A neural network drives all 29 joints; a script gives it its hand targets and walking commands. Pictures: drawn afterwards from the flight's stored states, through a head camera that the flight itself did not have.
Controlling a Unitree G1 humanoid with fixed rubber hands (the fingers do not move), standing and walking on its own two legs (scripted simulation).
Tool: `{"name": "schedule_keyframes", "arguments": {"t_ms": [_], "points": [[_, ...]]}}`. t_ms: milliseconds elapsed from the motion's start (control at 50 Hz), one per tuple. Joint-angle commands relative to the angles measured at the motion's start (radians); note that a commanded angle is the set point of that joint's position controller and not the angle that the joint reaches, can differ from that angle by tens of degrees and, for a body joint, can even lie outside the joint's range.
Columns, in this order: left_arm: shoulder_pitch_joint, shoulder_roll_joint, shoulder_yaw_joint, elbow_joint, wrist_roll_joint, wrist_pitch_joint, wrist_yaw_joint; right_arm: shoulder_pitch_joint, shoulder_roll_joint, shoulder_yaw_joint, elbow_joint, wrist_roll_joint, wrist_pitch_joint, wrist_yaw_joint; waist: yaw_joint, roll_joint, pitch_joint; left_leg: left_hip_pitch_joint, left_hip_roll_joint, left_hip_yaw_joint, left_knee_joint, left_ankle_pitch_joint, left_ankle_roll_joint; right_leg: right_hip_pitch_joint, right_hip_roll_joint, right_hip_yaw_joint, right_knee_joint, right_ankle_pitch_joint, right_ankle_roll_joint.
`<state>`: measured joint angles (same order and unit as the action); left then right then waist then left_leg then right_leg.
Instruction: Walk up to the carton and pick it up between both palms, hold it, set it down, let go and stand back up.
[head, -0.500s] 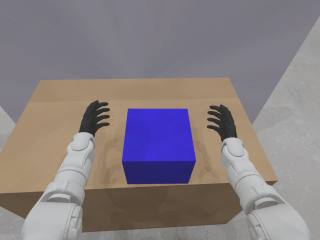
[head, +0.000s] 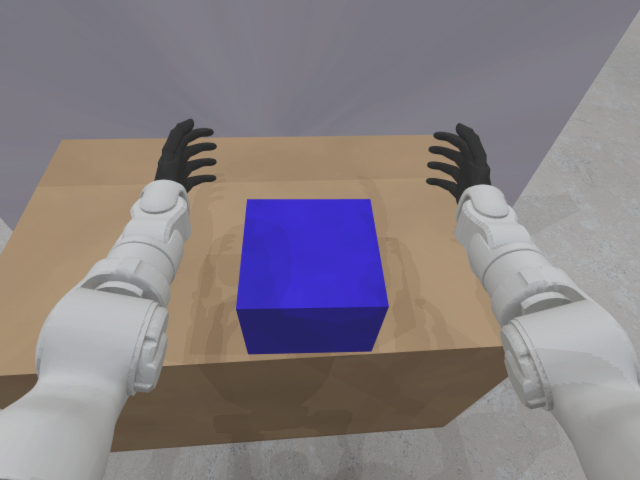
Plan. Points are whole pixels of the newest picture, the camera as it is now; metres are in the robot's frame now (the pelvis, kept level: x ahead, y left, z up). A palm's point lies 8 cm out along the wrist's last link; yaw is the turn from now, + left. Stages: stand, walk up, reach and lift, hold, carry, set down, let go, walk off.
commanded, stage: reach and lift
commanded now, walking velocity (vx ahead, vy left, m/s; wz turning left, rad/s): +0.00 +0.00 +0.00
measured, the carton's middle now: (309, 276) +0.45 +0.04 -0.07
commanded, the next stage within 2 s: none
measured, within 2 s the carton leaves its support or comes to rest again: neither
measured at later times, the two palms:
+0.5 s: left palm (199, 251) +0.44 +0.21 +0.00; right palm (427, 249) +0.45 -0.13 +0.02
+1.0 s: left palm (212, 261) +0.44 +0.19 -0.03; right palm (419, 254) +0.46 -0.13 -0.01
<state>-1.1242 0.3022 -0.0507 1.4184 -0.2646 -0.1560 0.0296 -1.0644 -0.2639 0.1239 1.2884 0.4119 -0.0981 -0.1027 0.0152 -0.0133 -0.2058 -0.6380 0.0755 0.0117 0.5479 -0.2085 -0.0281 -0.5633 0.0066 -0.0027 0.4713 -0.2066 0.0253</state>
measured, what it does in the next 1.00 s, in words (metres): stands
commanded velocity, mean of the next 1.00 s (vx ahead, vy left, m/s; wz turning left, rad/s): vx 0.00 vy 0.00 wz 0.00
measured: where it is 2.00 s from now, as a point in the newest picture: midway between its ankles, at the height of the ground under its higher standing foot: outside the picture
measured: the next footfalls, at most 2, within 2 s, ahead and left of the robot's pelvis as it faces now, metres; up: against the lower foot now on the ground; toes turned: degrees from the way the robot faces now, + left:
none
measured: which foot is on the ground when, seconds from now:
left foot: down 0.00-1.00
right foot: down 0.00-1.00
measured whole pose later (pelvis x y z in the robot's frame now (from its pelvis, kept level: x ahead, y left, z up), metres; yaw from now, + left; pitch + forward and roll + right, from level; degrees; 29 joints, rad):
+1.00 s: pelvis +0.00 +0.00 -0.03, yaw +0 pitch +31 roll -2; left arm -1.07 0.19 0.08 1.65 -0.20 -0.54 0.03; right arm -1.01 -0.14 0.02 1.40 0.19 -0.45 -0.12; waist 0.01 0.00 -0.26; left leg -1.02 0.06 0.01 0.76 -0.28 -0.02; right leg -0.96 -0.01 0.00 0.73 -0.30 0.03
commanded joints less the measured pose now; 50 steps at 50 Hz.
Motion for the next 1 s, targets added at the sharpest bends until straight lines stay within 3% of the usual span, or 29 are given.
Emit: {"name": "schedule_keyframes", "arguments": {"t_ms": [0, 60, 100, 160, 180, 200, 260, 280, 340, 380, 400, 440, 480, 560, 640, 660, 740, 780, 820, 840, 860, 880, 940, 980], "points": [[-0.338, 0.144, 0.043, -0.012, 0.027, -0.063, -0.021, -0.363, -0.089, 0.013, -0.03, -0.003, -0.041, 0.016, 0.029, 0.028, -0.501, 0.325, -0.068, 0.031, -0.004, 0.404, -0.034, 0.207, 0.025, -0.036, -0.009, 0.331, 0.001], [-0.318, 0.108, 0.018, -0.011, 0.018, -0.094, -0.035, -0.325, -0.072, 0.001, -0.016, -0.01, -0.069, 0.014, 0.001, 0.067, -0.513, 0.349, -0.075, 0.029, 0.006, 0.448, -0.052, 0.185, 0.022, -0.045, -0.008, 0.358, -0.005], [-0.329, 0.112, 0.016, -0.048, -0.005, -0.129, -0.035, -0.344, -0.074, -0.029, -0.072, -0.038, -0.104, 0.014, -0.019, 0.046, -0.559, 0.354, -0.074, 0.019, 0.033, 0.474, -0.056, 0.142, 0.024, -0.049, 0.005, 0.365, -0.002], [-0.381, 0.118, 0.042, 0.007, -0.01, -0.175, -0.042, -0.401, -0.045, -0.054, -0.114, -0.095, -0.131, 0.007, -0.022, -0.029, -0.591, 0.252, -0.074, 0.021, 0.035, 0.404, -0.028, 0.138, 0.01, -0.048, 0.029, 0.354, 0.008], [-0.308, 0.085, 0.037, 0.08, 0.008, -0.191, -0.048, -0.335, -0.019, -0.048, -0.052, -0.122, -0.138, 0.005, -0.038, -0.023, -0.52, 0.219, -0.077, 0.025, 0.039, 0.377, -0.023, 0.143, 0.004, -0.045, 0.039, 0.354, 0.007], [-0.334, 0.086, 0.03, 0.065, -0.005, -0.206, -0.051, -0.359, -0.023, -0.065, -0.087, -0.119, -0.149, 0.005, -0.025, -0.009, -0.565, 0.189, -0.079, 0.03, 0.025, 0.344, -0.028, 0.143, 0.002, -0.054, 0.042, 0.332, 0.007], [-0.366, 0.08, 0.004, 0.139, -0.019, -0.231, -0.048, -0.368, -0.003, -0.098, -0.035, -0.168, -0.152, 0.002, -0.05, -0.013, -0.537, 0.119, -0.08, 0.032, 0.029, 0.23, -0.026, 0.072, -0.007, -0.053, 0.05, 0.194, 0.007], [-0.337, 0.075, -0.003, 0.109, -0.026, -0.243, -0.042, -0.342, -0.014, -0.108, -0.066, -0.172, -0.174, -0.004, -0.064, 0.008, -0.599, 0.132, -0.075, 0.036, 0.042, 0.276, -0.033, 0.074, -0.004, -0.05, 0.064, 0.244, 0.004], [-0.396, 0.097, 0.019, 0.006, -0.021, -0.317, -0.012, -0.351, -0.021, -0.149, -0.155, -0.193, -0.258, -0.026, -0.054, 0.074, -0.877, 0.177, -0.078, 0.048, 0.112, 0.441, -0.064, 0.058, 0.0, -0.059, 0.111, 0.384, 0.003], [-0.367, 0.08, 0.042, 0.004, 0.023, -0.349, 0.003, -0.304, -0.006, -0.161, -0.116, -0.211, -0.295, -0.031, -0.049, 0.13, -0.927, 0.208, -0.072, 0.06, 0.126, 0.5, -0.09, 0.043, 0.009, -0.076, 0.133, 0.418, -0.005], [-0.337, 0.079, 0.062, 0.028, 0.044, -0.354, 0.007, -0.294, -0.008, -0.156, -0.096, -0.21, -0.306, -0.03, -0.027, 0.159, -0.91, 0.225, -0.071, 0.061, 0.141, 0.511, -0.096, 0.018, 0.009, -0.076, 0.134, 0.411, -0.013], [-0.317, 0.068, 0.075, 0.068, 0.074, -0.363, 0.011, -0.278, 0.003, -0.141, -0.044, -0.199, -0.312, -0.023, -0.015, 0.131, -0.848, 0.229, -0.065, 0.066, 0.145, 0.475, -0.1, -0.04, 0.019, -0.081, 0.122, 0.334, -0.017], [-0.309, 0.06, 0.097, 0.076, 0.095, -0.368, 0.017, -0.258, -0.003, -0.149, 0.001, -0.194, -0.315, -0.014, 0.008, 0.166, -0.818, 0.244, -0.057, 0.068, 0.139, 0.482, -0.103, -0.077, 0.028, -0.089, 0.127, 0.288, -0.031], [-0.33, 0.036, 0.087, 0.065, 0.084, -0.377, 0.037, -0.292, -0.008, -0.135, 0.006, -0.177, -0.332, 0.003, 0.021, 0.16, -0.842, 0.218, -0.047, 0.067, 0.176, 0.476, -0.098, -0.156, 0.037, -0.084, 0.153, 0.215, -0.038], [-0.337, 0.032, 0.083, 0.015, 0.041, -0.407, 0.046, -0.336, -0.031, -0.142, -0.099, -0.201, -0.37, 0.006, 0.027, 0.093, -0.976, 0.226, -0.052, 0.069, 0.22, 0.54, -0.093, -0.16, 0.046, -0.09, 0.182, 0.276, -0.023], [-0.369, 0.041, 0.071, 0.015, 0.028, -0.412, 0.047, -0.357, -0.039, -0.153, -0.112, -0.216, -0.374, 0.003, 0.013, 0.081, -0.998, 0.218, -0.048, 0.07, 0.229, 0.541, -0.096, -0.15, 0.048, -0.089, 0.193, 0.291, -0.019], [-0.28, 0.011, 0.071, 0.17, 0.019, -0.386, 0.01, -0.317, 0.006, -0.098, -0.011, -0.209, -0.336, -0.005, 0.006, -0.037, -0.827, 0.071, -0.061, 0.081, 0.213, 0.446, -0.066, -0.027, 0.039, -0.07, 0.222, 0.364, 0.009], [-0.265, 0.005, 0.063, 0.22, 0.003, -0.377, -0.007, -0.327, 0.016, -0.077, 0.05, -0.2, -0.324, -0.008, -0.012, -0.059, -0.719, -0.014, -0.07, 0.08, 0.209, 0.365, -0.052, 0.018, 0.029, -0.046, 0.236, 0.351, 0.014], [-0.238, -0.011, 0.081, 0.239, 0.014, -0.377, -0.019, -0.302, 0.049, -0.056, 0.095, -0.19, -0.326, -0.01, -0.01, -0.086, -0.677, -0.044, -0.072, 0.075, 0.201, 0.379, -0.044, 0.049, 0.025, -0.044, 0.255, 0.395, 0.022], [-0.25, 0.008, 0.094, 0.246, 0.026, -0.383, -0.025, -0.301, 0.058, -0.053, 0.105, -0.189, -0.331, -0.009, 0.003, -0.071, -0.684, -0.068, -0.073, 0.085, 0.197, 0.371, -0.043, 0.069, 0.022, -0.042, 0.253, 0.392, 0.023], [-0.257, 0.026, 0.109, 0.199, 0.032, -0.399, -0.02, -0.319, 0.051, -0.073, 0.047, -0.194, -0.354, -0.014, 0.003, -0.065, -0.734, -0.072, -0.074, 0.075, 0.2, 0.403, -0.041, 0.071, 0.018, -0.039, 0.266, 0.428, 0.022], [-0.256, 0.02, 0.127, 0.14, 0.059, -0.413, -0.012, -0.309, 0.066, -0.073, 0.027, -0.198, -0.376, -0.016, 0.017, -0.021, -0.796, -0.064, -0.079, 0.08, 0.215, 0.463, -0.048, 0.089, 0.017, -0.027, 0.276, 0.477, 0.023], [-0.356, 0.0, 0.135, 0.025, 0.09, -0.447, 0.005, -0.366, 0.097, -0.138, -0.067, -0.264, -0.418, -0.028, 0.001, 0.05, -0.945, 0.052, -0.074, 0.075, 0.246, 0.577, -0.078, 0.012, 0.027, -0.049, 0.273, 0.502, 0.015], [-0.361, -0.035, 0.155, 0.032, 0.139, -0.437, 0.005, -0.362, 0.136, -0.181, -0.031, -0.3, -0.406, -0.025, 0.0, 0.073, -0.898, 0.083, -0.079, 0.091, 0.257, 0.528, -0.087, -0.019, 0.031, -0.056, 0.258, 0.442, 0.012]]}}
